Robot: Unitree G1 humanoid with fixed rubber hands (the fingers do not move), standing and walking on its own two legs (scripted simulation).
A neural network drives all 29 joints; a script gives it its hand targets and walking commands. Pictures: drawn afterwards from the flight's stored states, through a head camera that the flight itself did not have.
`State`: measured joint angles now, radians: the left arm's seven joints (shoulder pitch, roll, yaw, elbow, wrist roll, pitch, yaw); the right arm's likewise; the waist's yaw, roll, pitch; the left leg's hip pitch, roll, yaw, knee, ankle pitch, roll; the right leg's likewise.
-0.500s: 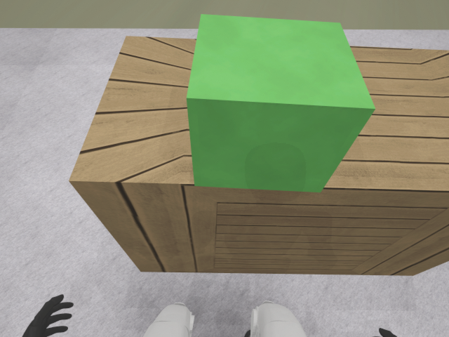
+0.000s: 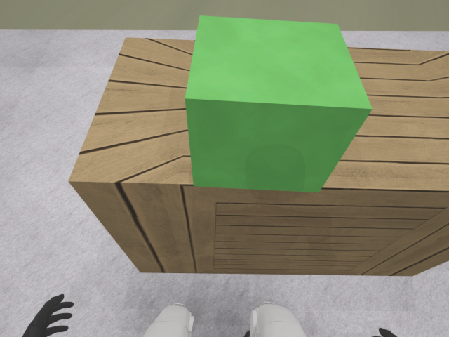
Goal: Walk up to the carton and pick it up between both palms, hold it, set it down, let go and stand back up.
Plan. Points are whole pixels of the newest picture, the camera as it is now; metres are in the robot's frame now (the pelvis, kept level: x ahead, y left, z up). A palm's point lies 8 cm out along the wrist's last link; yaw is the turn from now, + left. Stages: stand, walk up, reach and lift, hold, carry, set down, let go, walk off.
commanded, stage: walk up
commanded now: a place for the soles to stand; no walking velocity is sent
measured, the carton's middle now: (262, 108) +0.50 -0.06 +0.10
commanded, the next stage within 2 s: none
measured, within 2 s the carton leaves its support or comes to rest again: neither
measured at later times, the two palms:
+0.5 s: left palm out of the picture +0.11 +0.32 -0.09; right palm out of the picture +0.07 -0.32 -0.11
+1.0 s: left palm out of the picture +0.11 +0.32 -0.09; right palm out of the picture +0.06 -0.32 -0.11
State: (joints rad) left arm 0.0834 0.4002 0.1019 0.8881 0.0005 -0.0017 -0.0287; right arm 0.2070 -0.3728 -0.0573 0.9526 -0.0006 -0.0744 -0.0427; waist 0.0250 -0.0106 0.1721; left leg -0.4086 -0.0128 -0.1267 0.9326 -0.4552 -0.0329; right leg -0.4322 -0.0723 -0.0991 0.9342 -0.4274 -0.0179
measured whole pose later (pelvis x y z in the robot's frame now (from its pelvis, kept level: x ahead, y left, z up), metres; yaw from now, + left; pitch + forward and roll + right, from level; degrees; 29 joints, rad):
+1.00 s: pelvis -0.01 -0.01 +0.00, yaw +0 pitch -5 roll +1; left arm 0.09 0.40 0.10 0.89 0.00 0.01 -0.02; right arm 0.21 -0.37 -0.06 0.96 0.00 -0.07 -0.04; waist 0.01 -0.01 0.17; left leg -0.40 -0.01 -0.13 0.91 -0.44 -0.05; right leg -0.43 -0.07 -0.10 0.94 -0.44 -0.02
